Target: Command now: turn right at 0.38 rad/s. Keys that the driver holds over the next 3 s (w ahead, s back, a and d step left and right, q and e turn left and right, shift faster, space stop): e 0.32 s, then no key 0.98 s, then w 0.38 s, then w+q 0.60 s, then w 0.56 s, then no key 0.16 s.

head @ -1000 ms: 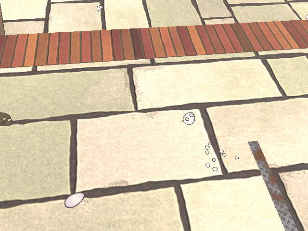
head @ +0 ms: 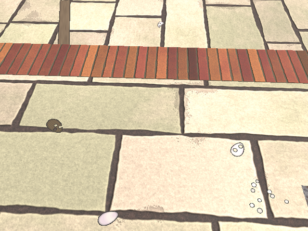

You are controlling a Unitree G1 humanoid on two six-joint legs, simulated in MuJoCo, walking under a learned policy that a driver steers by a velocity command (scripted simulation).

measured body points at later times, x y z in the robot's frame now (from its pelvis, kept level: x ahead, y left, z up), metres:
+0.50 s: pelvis +0.01 -0.04 +0.01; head +0.04 -0.07 +0.46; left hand +0.23 +0.20 -0.06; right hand +0.10 -0.34 -0.10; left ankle +0.06 +0.14 -0.68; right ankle +0.01 -0.11 -0.73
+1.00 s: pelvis +0.04 +0.00 +0.01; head +0.05 +0.00 +0.46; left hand +0.22 +0.23 -0.10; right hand +0.11 -0.28 -0.10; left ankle +0.06 +0.12 -0.73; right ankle +0.01 -0.11 -0.73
